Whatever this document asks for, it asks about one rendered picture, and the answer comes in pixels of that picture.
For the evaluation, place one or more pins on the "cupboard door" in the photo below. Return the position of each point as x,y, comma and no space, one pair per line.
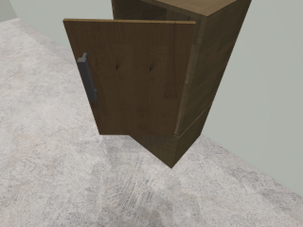
139,69

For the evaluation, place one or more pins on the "handle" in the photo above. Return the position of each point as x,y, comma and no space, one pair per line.
87,78

